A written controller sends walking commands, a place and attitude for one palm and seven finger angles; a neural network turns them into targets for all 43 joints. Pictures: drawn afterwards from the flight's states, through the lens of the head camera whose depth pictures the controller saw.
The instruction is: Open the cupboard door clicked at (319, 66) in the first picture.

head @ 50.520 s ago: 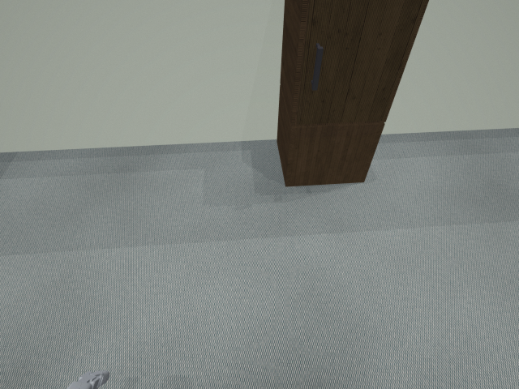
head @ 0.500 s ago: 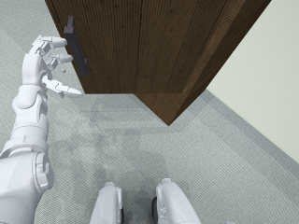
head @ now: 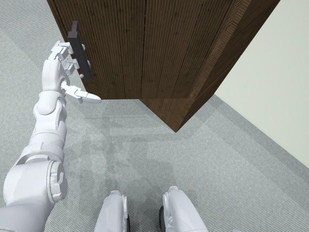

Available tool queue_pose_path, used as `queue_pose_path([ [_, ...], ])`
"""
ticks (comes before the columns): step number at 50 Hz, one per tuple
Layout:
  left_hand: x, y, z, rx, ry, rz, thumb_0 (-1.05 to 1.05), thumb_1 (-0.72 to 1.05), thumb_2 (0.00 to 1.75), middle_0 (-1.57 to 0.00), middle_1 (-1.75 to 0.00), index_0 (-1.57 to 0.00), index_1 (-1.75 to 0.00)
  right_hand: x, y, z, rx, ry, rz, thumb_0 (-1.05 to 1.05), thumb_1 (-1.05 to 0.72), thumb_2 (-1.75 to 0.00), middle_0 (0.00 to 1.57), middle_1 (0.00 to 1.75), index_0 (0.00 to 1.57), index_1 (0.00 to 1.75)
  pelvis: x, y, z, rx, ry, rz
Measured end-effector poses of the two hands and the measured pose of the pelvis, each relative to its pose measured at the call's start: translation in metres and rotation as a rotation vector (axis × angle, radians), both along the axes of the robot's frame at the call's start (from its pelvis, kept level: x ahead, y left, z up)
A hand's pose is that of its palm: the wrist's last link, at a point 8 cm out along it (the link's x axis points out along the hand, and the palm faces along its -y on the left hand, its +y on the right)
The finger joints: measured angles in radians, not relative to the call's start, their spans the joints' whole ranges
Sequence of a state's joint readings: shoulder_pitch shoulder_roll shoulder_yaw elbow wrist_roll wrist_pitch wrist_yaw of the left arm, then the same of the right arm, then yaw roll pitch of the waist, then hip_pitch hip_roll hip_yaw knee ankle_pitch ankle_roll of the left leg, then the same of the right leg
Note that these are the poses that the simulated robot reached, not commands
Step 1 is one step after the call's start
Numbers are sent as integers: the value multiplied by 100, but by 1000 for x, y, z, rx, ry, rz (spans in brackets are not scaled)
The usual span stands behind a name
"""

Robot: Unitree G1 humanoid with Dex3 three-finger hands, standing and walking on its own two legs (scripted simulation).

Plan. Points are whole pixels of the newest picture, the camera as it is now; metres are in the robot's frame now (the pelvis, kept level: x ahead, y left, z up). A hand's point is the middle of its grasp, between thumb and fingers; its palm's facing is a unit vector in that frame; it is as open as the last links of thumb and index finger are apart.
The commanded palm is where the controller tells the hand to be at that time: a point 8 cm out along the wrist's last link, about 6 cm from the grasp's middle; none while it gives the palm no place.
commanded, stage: slide the fingers in behind the handle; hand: left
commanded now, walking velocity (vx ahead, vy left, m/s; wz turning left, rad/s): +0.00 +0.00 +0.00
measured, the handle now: (82, 54) +0.55 +0.16 +0.05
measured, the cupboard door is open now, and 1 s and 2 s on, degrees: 48 48 50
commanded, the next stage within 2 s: close the thumb around the handle in 0.92 s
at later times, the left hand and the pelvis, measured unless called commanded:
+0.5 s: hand (92, 75) +0.50 +0.13 +0.04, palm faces -0.01 -1.00 +0.00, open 14.0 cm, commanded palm +0.47 +0.17 +0.04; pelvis +0.00 +0.00 +0.00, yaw +0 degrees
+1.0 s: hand (93, 76) +0.50 +0.13 +0.04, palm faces +0.01 -1.00 -0.02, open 14.2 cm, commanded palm +0.47 +0.17 +0.04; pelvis +0.01 -0.01 +0.00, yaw +1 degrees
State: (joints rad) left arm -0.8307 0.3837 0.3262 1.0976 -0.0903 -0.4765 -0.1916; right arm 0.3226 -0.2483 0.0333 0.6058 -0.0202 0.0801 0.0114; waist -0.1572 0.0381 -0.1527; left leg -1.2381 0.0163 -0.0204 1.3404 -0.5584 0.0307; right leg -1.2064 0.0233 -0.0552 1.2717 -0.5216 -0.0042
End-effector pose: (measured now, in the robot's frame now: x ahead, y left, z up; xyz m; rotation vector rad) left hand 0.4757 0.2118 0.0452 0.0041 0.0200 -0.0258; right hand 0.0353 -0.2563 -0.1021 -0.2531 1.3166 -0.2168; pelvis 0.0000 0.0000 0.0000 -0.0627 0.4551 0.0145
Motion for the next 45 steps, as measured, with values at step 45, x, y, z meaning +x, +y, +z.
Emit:
queue_pose_path([
  [45,0,-29,-4,19,-7,40,-1,-50,30,-28,-120,-25,-120,7,-6,-4,26,33,4,1,-90,-90,20,30,20,30,8,-6,2,14,4,6],
])
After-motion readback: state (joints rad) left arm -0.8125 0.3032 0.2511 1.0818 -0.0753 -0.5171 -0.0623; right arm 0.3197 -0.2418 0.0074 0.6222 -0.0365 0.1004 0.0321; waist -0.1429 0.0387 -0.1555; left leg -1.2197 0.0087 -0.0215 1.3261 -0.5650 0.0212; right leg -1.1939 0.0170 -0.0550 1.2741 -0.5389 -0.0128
